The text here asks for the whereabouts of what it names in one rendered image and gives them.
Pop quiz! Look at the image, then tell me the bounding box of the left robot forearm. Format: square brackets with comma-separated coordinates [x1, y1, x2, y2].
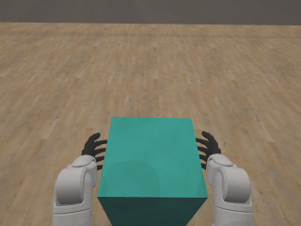
[52, 154, 98, 226]

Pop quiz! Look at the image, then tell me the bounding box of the right robot forearm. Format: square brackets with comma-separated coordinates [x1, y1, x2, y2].
[206, 153, 253, 226]

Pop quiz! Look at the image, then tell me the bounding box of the right robot hand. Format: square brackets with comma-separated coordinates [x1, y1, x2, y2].
[196, 131, 221, 170]

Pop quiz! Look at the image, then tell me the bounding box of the left robot hand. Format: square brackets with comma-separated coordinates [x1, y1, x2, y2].
[81, 133, 107, 170]

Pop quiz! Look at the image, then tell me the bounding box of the carton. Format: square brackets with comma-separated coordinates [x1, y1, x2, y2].
[97, 117, 208, 226]

